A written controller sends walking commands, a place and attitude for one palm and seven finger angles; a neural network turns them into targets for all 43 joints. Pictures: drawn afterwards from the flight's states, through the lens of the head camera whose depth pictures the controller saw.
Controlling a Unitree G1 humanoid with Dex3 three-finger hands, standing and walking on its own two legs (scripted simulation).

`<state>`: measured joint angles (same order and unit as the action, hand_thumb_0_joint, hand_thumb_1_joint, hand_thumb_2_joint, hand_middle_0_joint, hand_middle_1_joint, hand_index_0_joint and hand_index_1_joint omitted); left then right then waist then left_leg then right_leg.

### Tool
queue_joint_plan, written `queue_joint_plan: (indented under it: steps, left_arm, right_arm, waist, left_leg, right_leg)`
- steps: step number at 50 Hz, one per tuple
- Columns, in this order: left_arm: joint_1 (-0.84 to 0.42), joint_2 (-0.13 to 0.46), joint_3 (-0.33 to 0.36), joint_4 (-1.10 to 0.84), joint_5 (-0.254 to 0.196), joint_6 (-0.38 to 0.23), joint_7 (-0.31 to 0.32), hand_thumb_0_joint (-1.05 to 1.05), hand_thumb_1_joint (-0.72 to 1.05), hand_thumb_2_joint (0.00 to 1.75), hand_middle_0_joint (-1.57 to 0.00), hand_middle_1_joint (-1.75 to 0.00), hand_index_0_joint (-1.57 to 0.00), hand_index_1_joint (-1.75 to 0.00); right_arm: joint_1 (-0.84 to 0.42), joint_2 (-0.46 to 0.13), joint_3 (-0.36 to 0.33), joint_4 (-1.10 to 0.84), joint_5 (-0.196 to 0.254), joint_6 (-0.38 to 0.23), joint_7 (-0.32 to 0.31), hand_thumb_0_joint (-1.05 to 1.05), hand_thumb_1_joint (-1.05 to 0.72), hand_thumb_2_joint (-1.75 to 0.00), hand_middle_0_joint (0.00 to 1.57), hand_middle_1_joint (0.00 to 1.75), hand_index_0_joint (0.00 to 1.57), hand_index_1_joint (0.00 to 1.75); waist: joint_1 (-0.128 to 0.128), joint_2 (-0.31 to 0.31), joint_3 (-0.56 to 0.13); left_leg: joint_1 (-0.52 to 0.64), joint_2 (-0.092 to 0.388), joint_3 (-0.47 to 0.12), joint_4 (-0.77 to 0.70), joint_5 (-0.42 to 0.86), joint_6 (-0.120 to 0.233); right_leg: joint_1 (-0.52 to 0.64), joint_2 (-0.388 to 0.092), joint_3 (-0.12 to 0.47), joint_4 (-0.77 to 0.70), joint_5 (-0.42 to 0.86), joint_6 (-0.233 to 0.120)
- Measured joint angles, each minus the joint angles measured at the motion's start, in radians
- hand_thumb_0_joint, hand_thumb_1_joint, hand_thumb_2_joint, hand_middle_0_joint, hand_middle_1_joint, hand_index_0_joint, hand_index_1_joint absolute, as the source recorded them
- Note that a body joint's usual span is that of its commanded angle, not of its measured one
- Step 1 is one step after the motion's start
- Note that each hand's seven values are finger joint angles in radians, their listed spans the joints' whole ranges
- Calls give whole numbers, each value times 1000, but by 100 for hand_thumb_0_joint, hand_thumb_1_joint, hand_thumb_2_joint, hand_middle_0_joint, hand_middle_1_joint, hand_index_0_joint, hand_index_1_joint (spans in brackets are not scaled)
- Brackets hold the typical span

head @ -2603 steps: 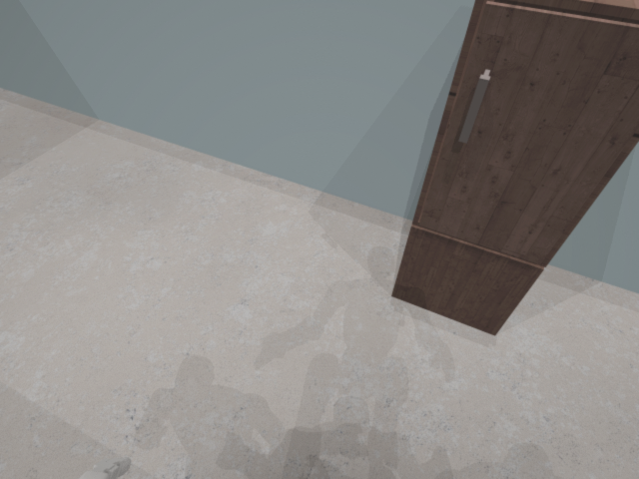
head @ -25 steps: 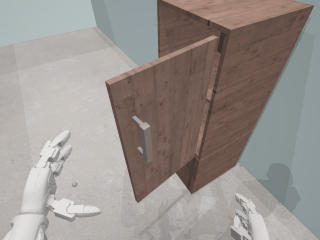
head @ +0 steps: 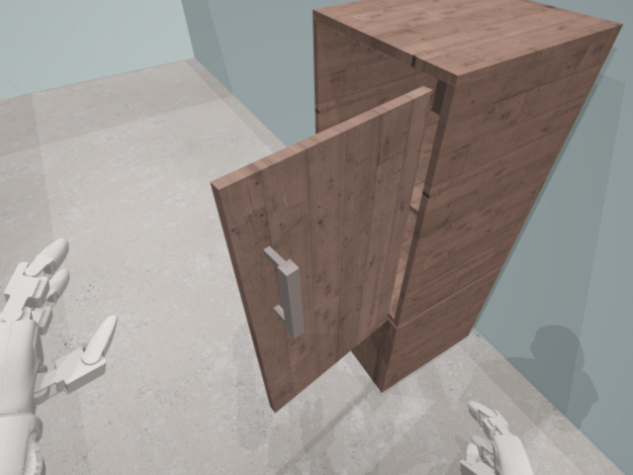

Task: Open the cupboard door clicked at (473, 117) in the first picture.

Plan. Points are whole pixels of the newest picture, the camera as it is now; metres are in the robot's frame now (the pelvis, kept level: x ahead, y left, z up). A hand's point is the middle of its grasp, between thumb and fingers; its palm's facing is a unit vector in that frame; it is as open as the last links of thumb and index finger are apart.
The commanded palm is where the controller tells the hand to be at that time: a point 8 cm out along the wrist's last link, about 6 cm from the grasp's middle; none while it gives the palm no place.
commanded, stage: draw the hand back to the body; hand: left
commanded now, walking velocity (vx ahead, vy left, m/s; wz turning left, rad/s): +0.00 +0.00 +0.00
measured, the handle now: (283, 293) +0.33 +0.09 +0.06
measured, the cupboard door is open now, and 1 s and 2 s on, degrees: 99 99 99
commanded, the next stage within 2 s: step back with the hand held close in 0.44 s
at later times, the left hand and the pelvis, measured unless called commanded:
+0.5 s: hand (87, 355) +0.18 +0.24 +0.15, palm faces +0.44 -0.81 -0.39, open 7.4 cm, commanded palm +0.13 +0.28 +0.16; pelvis -0.01 -0.02 +0.00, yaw +0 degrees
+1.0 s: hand (66, 378) +0.16 +0.25 +0.15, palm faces +0.33 -0.80 -0.50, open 7.4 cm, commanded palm +0.09 +0.30 +0.17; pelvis -0.05 +0.00 +0.00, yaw +0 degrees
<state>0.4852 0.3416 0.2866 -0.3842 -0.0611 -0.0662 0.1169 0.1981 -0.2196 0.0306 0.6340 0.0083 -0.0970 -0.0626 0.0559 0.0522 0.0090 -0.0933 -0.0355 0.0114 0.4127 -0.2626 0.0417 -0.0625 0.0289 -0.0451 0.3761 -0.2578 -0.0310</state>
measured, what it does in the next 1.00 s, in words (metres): stands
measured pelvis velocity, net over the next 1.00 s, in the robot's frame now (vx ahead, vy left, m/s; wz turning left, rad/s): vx -0.05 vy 0.00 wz -0.01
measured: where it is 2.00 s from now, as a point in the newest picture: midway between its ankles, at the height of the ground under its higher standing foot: outside the picture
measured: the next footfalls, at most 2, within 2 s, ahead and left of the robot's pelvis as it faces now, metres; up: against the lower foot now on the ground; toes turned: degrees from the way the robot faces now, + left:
right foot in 1.80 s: -0.29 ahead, -0.09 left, +0.00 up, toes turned -3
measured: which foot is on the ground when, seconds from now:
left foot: down 0.00-1.00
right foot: down 0.00-1.00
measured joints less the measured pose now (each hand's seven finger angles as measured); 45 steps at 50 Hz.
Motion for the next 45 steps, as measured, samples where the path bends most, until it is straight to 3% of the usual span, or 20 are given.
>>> queue_joint_plan:
  steps: [7, 12, 29, 36, 45]
  left_arm:
    - [-11, 13, 44, -11, -8, -9, 2, 1, 73, 82, -20, -30, -21, -30]
    - [-26, -6, 36, 21, -11, -9, -2, 1, 83, 87, -20, -30, -21, -30]
    - [-30, -2, 30, 25, -13, -15, -4, 2, 89, 90, -21, -30, -21, -30]
    - [10, 25, 79, -24, -4, -72, -7, 2, 89, 90, -21, -30, -21, -30]
    - [89, 63, 71, -88, -5, -59, -2, 2, 89, 90, -21, -30, -21, -31]
  right_arm:
    - [-6, -8, -11, 7, 3, 8, 3, 2, -91, -90, 20, 30, 20, 30]
    - [-15, -8, -13, 7, 4, 18, 3, 2, -91, -90, 20, 30, 20, 30]
    - [-11, -1, -12, 23, 2, 5, -6, 2, -91, -90, 20, 30, 20, 30]
    - [-26, -16, -25, -18, 7, 42, 4, 2, -91, -90, 20, 30, 20, 30]
    - [-29, -26, -58, -43, 20, 94, -14, 2, -91, -90, 20, 30, 20, 30]
  waist:
    - [6, 6, 0]
    - [6, 10, 12]
    - [5, 15, 21]
    - [-31, 20, 13]
    - [-51, -7, 30]
  left_leg:
    - [12, 5, -3, -11, 7, -6]
    - [13, 9, -5, -17, 16, -9]
    - [19, 27, -10, -23, 30, -26]
    - [-92, 40, -22, 31, 25, -28]
    - [-167, 23, -1, 53, 41, -12]
  right_leg:
    - [14, 6, -2, -16, 8, -5]
    - [14, 10, -5, -21, 16, -10]
    - [26, 28, -10, -39, 36, -28]
    - [-59, 41, -22, -36, 56, -29]
    - [-158, 20, -7, 31, 54, -12]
